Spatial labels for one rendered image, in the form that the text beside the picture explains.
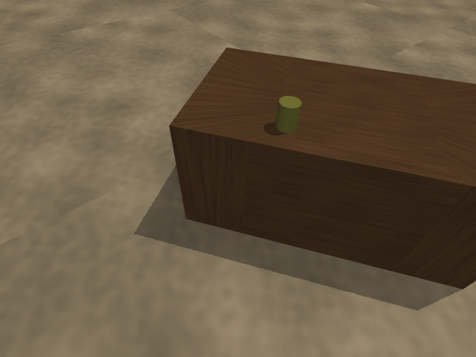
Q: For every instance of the can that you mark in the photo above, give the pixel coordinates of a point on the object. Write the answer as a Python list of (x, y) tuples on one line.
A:
[(287, 114)]

